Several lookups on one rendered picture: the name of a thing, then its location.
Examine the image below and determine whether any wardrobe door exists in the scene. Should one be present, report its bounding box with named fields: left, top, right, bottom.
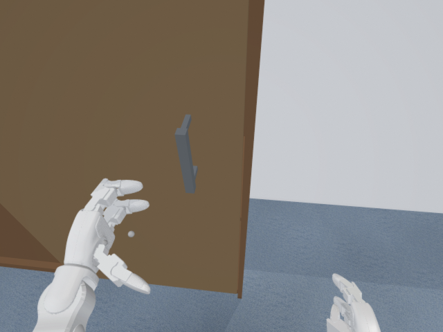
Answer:
left=0, top=204, right=60, bottom=263
left=0, top=0, right=249, bottom=294

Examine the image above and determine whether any right robot hand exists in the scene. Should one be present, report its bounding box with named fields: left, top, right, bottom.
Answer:
left=327, top=273, right=381, bottom=332

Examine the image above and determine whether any handle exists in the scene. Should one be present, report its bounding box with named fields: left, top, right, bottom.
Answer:
left=175, top=114, right=198, bottom=194

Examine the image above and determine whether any left robot forearm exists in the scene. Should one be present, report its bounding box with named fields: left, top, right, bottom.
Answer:
left=33, top=264, right=99, bottom=332

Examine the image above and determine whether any left robot hand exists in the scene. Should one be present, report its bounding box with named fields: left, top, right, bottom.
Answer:
left=64, top=178, right=150, bottom=294

